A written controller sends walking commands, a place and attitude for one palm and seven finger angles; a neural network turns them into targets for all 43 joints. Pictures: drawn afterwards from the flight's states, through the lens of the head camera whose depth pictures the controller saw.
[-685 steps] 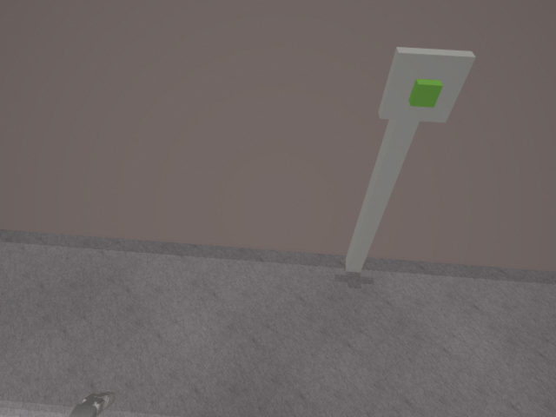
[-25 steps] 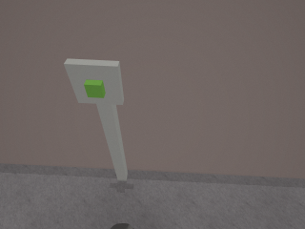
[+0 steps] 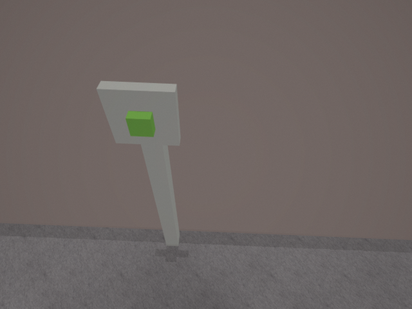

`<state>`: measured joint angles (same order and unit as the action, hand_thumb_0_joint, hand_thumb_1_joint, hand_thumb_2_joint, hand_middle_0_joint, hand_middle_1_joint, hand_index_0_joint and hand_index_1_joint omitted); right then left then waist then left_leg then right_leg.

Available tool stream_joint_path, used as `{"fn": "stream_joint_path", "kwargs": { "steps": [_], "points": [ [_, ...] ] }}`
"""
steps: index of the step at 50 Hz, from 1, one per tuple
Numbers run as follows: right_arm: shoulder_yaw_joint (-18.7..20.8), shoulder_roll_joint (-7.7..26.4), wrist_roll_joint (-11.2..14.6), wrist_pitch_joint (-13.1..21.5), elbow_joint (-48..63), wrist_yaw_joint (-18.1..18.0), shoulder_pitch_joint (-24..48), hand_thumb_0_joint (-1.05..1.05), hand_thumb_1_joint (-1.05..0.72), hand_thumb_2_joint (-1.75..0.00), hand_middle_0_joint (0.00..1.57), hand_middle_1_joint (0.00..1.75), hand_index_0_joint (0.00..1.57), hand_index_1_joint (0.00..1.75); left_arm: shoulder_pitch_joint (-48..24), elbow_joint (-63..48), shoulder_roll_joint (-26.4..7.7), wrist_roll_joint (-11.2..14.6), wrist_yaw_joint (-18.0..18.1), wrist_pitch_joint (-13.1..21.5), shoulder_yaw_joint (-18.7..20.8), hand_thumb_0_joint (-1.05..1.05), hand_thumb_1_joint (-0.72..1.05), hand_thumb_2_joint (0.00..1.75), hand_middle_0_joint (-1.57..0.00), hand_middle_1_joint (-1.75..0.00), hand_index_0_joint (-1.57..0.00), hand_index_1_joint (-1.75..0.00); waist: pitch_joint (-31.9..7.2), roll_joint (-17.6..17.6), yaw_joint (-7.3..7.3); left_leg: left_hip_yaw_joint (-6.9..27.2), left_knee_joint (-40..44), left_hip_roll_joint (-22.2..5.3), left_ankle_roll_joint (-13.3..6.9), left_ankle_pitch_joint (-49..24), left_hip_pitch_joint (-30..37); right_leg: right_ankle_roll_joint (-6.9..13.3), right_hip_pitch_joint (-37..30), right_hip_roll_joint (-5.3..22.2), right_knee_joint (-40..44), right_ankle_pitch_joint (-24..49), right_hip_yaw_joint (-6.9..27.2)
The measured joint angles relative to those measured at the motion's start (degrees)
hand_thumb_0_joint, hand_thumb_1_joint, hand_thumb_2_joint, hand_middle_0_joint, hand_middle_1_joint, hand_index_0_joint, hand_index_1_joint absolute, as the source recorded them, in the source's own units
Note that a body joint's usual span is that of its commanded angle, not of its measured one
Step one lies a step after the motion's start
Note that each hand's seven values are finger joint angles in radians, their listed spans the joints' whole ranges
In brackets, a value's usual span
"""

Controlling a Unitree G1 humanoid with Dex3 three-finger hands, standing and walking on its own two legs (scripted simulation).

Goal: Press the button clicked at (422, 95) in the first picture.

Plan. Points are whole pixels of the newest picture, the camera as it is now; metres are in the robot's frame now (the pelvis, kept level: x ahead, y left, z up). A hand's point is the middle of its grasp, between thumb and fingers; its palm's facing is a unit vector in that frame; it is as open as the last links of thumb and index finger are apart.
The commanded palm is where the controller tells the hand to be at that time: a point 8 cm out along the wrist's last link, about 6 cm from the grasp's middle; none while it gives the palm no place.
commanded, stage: come to a stop and stand still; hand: left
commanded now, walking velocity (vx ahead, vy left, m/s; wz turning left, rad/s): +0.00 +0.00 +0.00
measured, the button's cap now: (141, 123) +0.48 +0.19 +0.09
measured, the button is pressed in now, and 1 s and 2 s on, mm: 0 0 0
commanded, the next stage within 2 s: look again from close up in 0.38 s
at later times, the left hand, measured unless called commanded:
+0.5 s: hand out of the picture -0.02 +0.14 -0.17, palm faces +0.03 -0.99 -0.13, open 7.3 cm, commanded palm none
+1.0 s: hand out of the picture -0.03 +0.16 -0.18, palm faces +0.04 -0.99 -0.17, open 7.3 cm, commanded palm none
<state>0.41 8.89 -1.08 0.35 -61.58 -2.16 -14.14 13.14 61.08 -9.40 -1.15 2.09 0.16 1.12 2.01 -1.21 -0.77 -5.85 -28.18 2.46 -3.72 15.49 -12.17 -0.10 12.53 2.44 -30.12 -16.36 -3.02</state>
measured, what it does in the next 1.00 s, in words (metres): stands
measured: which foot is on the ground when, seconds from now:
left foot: down 0.00-1.00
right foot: down 0.00-1.00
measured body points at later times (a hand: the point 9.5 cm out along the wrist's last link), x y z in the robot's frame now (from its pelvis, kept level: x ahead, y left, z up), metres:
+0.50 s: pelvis +0.01 -0.01 +0.01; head +0.03 +0.00 +0.46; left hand -0.02 +0.19 -0.16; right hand -0.01 -0.21 -0.15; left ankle +0.00 +0.08 -0.74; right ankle -0.01 -0.12 -0.74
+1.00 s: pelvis -0.03 +0.00 +0.00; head -0.04 +0.01 +0.45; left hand -0.03 +0.22 -0.16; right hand -0.01 -0.23 -0.15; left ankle +0.00 +0.08 -0.74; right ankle -0.01 -0.12 -0.74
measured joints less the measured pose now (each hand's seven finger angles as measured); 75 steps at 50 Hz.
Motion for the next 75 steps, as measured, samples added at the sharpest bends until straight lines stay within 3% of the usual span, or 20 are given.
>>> {"fn": "stream_joint_path", "kwargs": {
  "steps": [6, 24, 29, 41, 53, 55, 58, 60, 62, 65, 68, 69, 71, 75],
  "points": [
    [-0.76, -0.37, -0.07, 0.06, -2.18, 0.54, -1.61, 0.01, -0.94, -0.9, 0.2, 0.3, 0.2, 0.3, 0.87, 0.82, -0.11, 0.46, -0.18, 0.3, -0.91, 0.01, 0.94, 0.9, -0.2, -0.3, -0.2, -0.3, -1.17, 0.75, 0.89, 0.23, 2.94, -0.57, 0.52, -0.87, 2.29, 0.19, -2.26, -0.78, 2.91, 0.41, -0.19],
    [-1.75, -3.09, 0.24, 0.54, -5.06, 0.21, -3.1, 0.0, -0.91, -0.9, 0.2, 0.3, 0.2, 0.3, 5.27, 4.02, 2.94, 0.78, -0.27, 0.25, -1.99, 0.01, 0.92, 0.9, -0.2, -0.3, -0.2, -0.3, 0.59, -0.08, 0.28, 0.47, 5.1, -1.41, 1.24, -1.51, 3.89, 0.86, -4.24, -1.81, 5.98, 1.49, -0.4],
    [-1.54, -1.09, 0.21, 0.54, -2.13, 0.24, -2.35, 0.02, -0.92, -0.9, 0.2, 0.3, 0.2, 0.3, 5.75, 3.83, 4.13, 0.54, 0.76, 2.08, -2.74, 0.01, 0.91, 0.9, -0.2, -0.3, -0.2, -0.3, 1.26, 1.69, 0.95, 1.13, -0.37, -2.29, 1.13, 0.59, 0.25, 0.79, -2.26, -2.38, 3.74, 1.11, -1.14],
    [-1.1, 0.38, -0.06, 0.12, 0.32, 0.52, -2.49, 0.01, -0.93, -0.9, 0.2, 0.3, 0.2, 0.3, 5.19, 1.28, 1.43, 0.38, 0.38, 0.51, -2.14, 0.01, 0.92, 0.9, -0.2, -0.3, -0.2, -0.3, -2.26, 0.86, 0.71, 0.93, -0.74, -1.23, 0.41, -0.38, 0.84, 0.39, -2.02, -1.21, 1.36, 0.85, -1.0],
    [-1.74, -0.41, 0.06, -0.17, 0.11, 1.26, -3.81, 0.01, -0.91, -0.9, 0.2, 0.3, 0.2, 0.3, 6.01, 0.18, 0.61, 0.19, 0.3, 0.41, -2.28, 0.01, 0.91, 0.9, -0.2, -0.3, -0.2, -0.3, -1.34, 0.16, 0.42, 1.21, 1.03, -1.35, 0.43, -3.14, -0.48, 0.42, -1.12, -1.41, 3.76, 3.78, -1.37],
    [-2.59, 0.17, 1.53, 2.46, 4.79, -0.07, -5.68, 0.01, -0.92, -0.9, 0.2, 0.3, 0.21, 0.3, 12.65, -20.29, 0.38, 4.44, 1.48, -5.35, -0.66, 0.02, 0.93, 0.9, -0.21, -0.31, -0.21, -0.3, 0.01, -0.01, 0.45, 1.05, -0.03, -1.24, 0.44, -2.86, -0.88, 0.77, -0.33, -1.23, 2.07, 3.34, -1.2],
    [-2.55, 1.96, 3.47, 9.91, 9.4, -1.62, -7.82, 0.02, -0.92, -0.9, 0.2, 0.3, 0.21, 0.3, 17.69, -42.39, -1.79, 8.26, 5.48, -1.51, 0.03, 0.04, 0.96, 0.9, -0.23, -0.33, -0.23, -0.33, -1.68, 0.39, 0.76, 1.32, -1.45, -0.14, 0.49, -2.58, -2.68, 1.34, 2.3, -0.49, -1.87, 1.14, -0.66],
    [-2.21, 3.96, 4.06, 12.61, 12.65, -2.0, -7.08, 0.02, -0.92, -0.9, 0.2, 0.3, 0.21, 0.3, 16.12, -51.07, -2.04, 10.16, 6.03, 1.32, 0.1, 0.04, 0.96, 0.9, -0.25, -0.36, -0.25, -0.35, -2.44, 2.18, 1.89, 2.38, -3.95, 0.37, 0.4, -1.92, -4.73, 0.92, 3.65, -0.35, -3.85, 0.4, -0.94],
    [-1.65, 5.72, 3.56, 14.21, 15.57, -1.78, -4.69, 0.02, -0.92, -0.9, 0.2, 0.3, 0.21, 0.3, 12.33, -54.78, -1.59, 10.75, 4.91, 6.81, 0.55, 0.03, 0.95, 0.9, -0.28, -0.4, -0.28, -0.39, -3.66, 3.79, 3.24, 3.23, -7.67, 0.56, 0.62, -0.53, -8.54, 0.74, 6.85, -0.51, -6.97, -1.21, -1.03],
    [-0.39, 6.39, 2.28, 15.18, 20.05, -0.49, -0.31, 0.02, -0.91, -0.9, 0.2, 0.3, 0.21, 0.3, 6.31, -54.83, -0.29, 12.5, -0.89, 17.43, 1.89, 0.02, 0.94, 0.9, -0.34, -0.46, -0.34, -0.46, -6.58, 3.53, 3.6, 3.05, -14.97, 0.14, 1.51, 2.01, -17.2, 0.97, 15.75, -1.07, -14.72, -5.22, -0.22],
    [0.74, 5.83, 1.81, 14.56, 25.45, 1.71, 3.19, 0.01, -0.91, -0.9, 0.2, 0.3, 0.21, 0.3, 5.2, -53.96, 0.56, 14.39, -10.58, 26.07, 2.86, 0.01, 0.93, 0.9, -0.41, -0.54, -0.41, -0.54, -7.43, 0.8, 3.1, 2.28, -22.51, -0.88, 1.01, 4.22, -23.74, 1.54, 22.6, -2.01, -21.5, -4.45, 0.62],
    [1.01, 5.69, 2.03, 14.06, 27.3, 2.11, 3.83, 0.01, -0.91, -0.9, 0.2, 0.3, 0.21, 0.3, 5.98, -53.47, 0.62, 14.4, -13.22, 27.23, 2.96, 0.01, 0.93, 0.9, -0.44, -0.57, -0.44, -0.56, -7.58, -0.1, 2.96, 2.26, -24.7, -1.18, 0.86, 5.39, -25.32, 1.77, 24.2, -2.25, -23.69, -5.46, 0.6],
    [1.44, 5.65, 2.57, 12.76, 30.97, 2.36, 4.36, 0.01, -0.9, -0.9, 0.2, 0.3, 0.21, 0.3, 8.99, -53.13, 0.39, 14.08, -16.17, 26.22, 2.97, 0.01, 0.92, 0.9, -0.49, -0.62, -0.49, -0.62, -7.89, -1.48, 2.45, 2.58, -27.99, -1.54, 1.02, 7.09, -27.77, 2.2, 26.53, -2.52, -26.98, -7.98, 0.24],
    [1.96, 5.8, 2.63, 10.86, 36.14, 1.74, 4.28, 0.01, -0.9, -0.9, 0.2, 0.3, 0.2, 0.3, 18.29, -57.29, -1.16, 13.97, -13.81, 21.93, 3.64, 0.02, 0.91, 0.9, -0.6, -0.74, -0.6, -0.74, -7.89, -2.3, 0.49, 4.1, -32.29, -2.07, 1.72, 9.63, -30.94, 2.97, 28.82, -3.0, -30.18, -10.37, -1.3]
  ]
}}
